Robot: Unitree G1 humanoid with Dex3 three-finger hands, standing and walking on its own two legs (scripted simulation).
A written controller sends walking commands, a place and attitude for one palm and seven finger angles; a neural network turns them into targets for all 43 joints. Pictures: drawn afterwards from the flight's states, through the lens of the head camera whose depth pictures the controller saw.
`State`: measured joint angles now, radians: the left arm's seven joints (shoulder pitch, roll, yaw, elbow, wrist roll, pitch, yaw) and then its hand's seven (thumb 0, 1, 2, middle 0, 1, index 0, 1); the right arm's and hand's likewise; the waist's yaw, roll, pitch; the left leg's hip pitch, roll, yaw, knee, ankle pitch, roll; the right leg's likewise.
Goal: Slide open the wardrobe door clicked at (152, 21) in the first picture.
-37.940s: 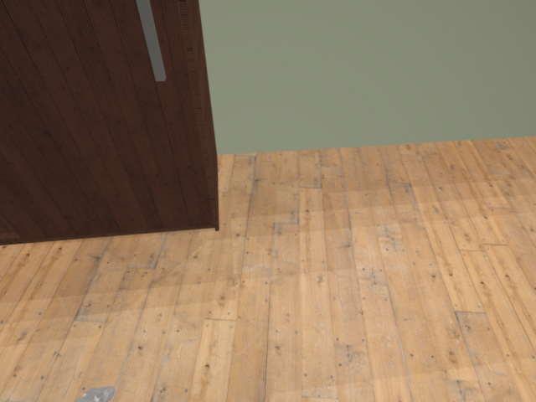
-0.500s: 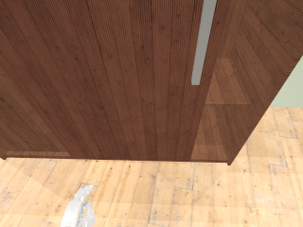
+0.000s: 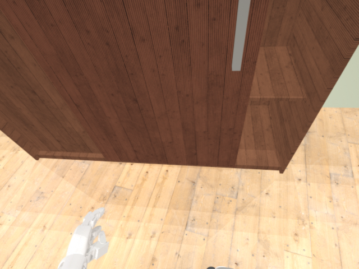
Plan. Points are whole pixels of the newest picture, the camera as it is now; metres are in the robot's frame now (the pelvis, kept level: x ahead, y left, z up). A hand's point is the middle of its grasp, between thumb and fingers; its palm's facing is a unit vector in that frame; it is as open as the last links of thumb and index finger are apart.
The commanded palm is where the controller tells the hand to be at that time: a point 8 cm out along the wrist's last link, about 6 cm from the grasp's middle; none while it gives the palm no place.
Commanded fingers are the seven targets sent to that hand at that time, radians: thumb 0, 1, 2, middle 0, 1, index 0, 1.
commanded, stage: stop stepping back and stand still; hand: right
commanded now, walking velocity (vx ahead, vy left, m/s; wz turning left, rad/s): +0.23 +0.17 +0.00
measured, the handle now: (241, 16) +0.72 -0.17 +0.18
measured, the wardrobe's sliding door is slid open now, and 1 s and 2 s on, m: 0.27 0.27 0.27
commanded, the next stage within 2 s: let the arm hang, fingers relaxed in 0.70 s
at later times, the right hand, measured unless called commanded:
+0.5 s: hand out of the picture +0.09 -0.30 +0.15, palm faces +0.53 +0.81 -0.25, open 7.4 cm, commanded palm +0.02 -0.34 +0.18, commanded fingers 0.00 -0.90 -0.90 0.20 0.30 0.20 0.30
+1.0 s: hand out of the picture +0.05 -0.27 -0.11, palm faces +0.16 +0.95 -0.28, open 7.4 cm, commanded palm none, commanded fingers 0.00 -0.90 -0.90 0.20 0.30 0.20 0.30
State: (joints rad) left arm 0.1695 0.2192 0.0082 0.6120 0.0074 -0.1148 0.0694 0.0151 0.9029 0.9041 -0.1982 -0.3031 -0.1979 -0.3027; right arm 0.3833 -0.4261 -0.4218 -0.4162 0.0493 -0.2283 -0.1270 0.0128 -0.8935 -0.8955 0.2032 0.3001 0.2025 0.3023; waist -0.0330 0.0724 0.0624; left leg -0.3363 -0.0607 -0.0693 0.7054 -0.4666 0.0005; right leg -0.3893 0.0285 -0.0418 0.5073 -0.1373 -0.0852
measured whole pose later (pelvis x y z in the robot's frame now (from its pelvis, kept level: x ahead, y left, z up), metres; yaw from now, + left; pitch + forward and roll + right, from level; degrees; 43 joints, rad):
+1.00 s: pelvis -0.10 -0.05 -0.02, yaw -7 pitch -1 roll +1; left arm 0.22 0.24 -0.01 0.77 0.04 0.03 -0.03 0.01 0.90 0.90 -0.20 -0.30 -0.20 -0.30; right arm 0.26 -0.23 -0.07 0.46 -0.02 0.08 -0.02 0.01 -0.91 -0.90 0.19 0.30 0.19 0.30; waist 0.04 -0.03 0.01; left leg -0.36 0.08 0.17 0.78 -0.41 0.00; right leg -0.41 -0.06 -0.13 0.76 -0.32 -0.04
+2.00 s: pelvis -0.09 -0.08 +0.01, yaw -6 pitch -2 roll +1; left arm 0.27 0.14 0.01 1.15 0.02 0.01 0.02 0.01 0.91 0.90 -0.20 -0.30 -0.20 -0.30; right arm 0.28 -0.15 0.00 1.14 -0.02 0.00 -0.03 0.00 -0.91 -0.89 0.20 0.30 0.20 0.30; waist 0.02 0.00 0.04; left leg -0.16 0.04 0.04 0.40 -0.22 -0.03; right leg -0.21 -0.01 -0.18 0.40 -0.17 -0.07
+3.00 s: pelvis -0.05 -0.04 +0.00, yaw -3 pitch -1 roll +0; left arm 0.28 0.20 0.05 1.13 0.04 0.01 0.01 0.00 0.90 0.90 -0.20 -0.30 -0.20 -0.30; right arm 0.29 -0.18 -0.05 1.09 -0.04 0.01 0.02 0.00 -0.91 -0.90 0.20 0.30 0.19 0.30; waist 0.01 -0.01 0.04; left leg -0.24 0.03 0.07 0.51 -0.29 0.03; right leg -0.22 -0.08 -0.20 0.57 -0.36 -0.01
